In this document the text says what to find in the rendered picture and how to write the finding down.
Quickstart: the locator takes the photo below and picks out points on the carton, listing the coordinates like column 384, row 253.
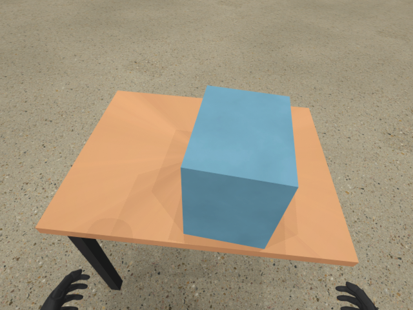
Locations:
column 239, row 171

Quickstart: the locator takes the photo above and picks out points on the right robot hand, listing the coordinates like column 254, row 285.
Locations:
column 361, row 299

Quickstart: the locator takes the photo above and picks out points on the left robot hand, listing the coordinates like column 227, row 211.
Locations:
column 59, row 295

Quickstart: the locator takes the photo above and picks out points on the table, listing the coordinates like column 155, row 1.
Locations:
column 125, row 186

